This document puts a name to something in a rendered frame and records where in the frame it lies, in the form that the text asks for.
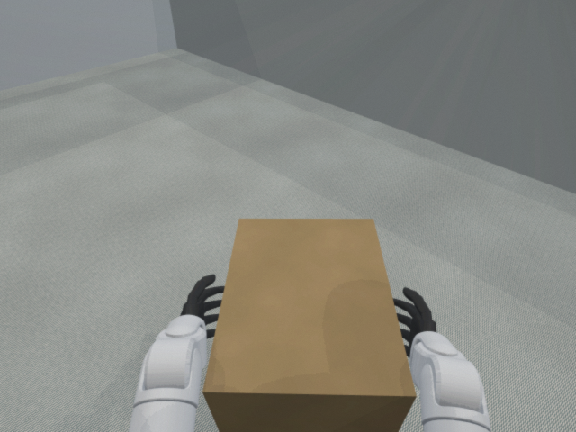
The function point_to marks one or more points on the robot left forearm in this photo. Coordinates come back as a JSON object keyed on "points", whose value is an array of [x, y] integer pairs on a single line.
{"points": [[168, 390]]}

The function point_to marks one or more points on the robot left hand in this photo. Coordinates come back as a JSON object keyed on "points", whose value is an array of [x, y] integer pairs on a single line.
{"points": [[196, 304]]}

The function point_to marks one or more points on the carton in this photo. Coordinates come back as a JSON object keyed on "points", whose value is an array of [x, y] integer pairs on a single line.
{"points": [[308, 338]]}

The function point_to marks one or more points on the robot right hand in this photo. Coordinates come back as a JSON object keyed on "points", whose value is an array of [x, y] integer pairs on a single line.
{"points": [[421, 317]]}

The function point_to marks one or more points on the robot right forearm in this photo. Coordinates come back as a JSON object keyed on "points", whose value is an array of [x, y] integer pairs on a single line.
{"points": [[452, 397]]}

